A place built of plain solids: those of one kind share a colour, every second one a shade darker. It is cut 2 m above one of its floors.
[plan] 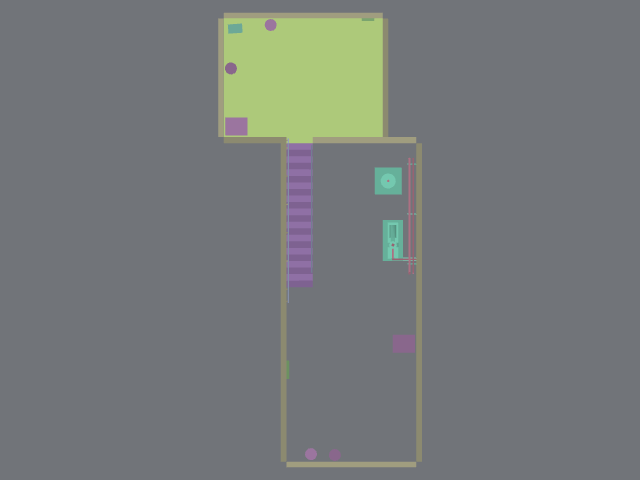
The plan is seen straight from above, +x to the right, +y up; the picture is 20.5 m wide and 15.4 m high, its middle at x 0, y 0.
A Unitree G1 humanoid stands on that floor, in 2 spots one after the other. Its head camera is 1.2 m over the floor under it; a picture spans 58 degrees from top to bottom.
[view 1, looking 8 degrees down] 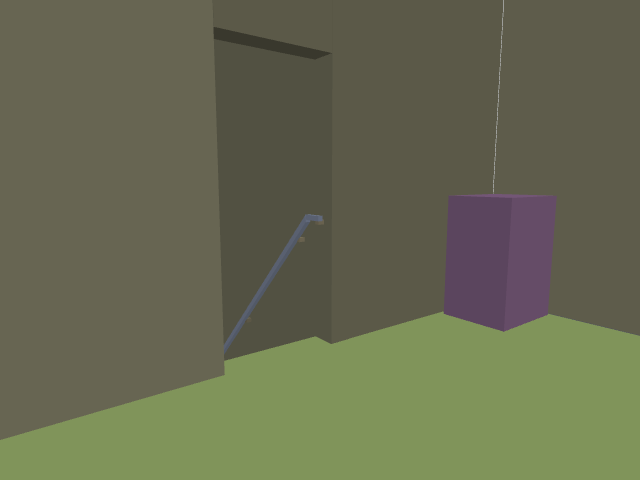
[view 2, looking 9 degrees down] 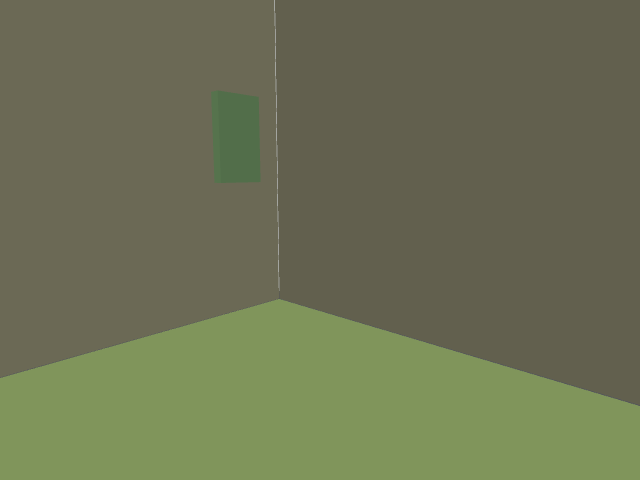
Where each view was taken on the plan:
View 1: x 0.82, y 5.69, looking -127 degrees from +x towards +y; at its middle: wall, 3.19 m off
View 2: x -0.64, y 4.11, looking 43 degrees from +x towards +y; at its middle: wall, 3.67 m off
